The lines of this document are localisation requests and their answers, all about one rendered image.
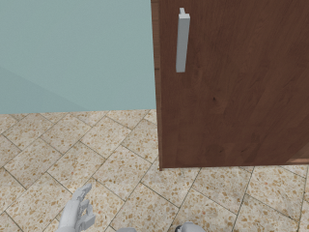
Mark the right robot shin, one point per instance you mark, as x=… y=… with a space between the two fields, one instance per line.
x=187 y=222

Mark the robot left hand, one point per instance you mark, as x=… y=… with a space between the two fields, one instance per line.
x=72 y=213

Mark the handle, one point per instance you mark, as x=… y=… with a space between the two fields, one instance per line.
x=182 y=40

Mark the wardrobe door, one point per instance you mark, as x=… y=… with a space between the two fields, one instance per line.
x=243 y=98
x=303 y=153

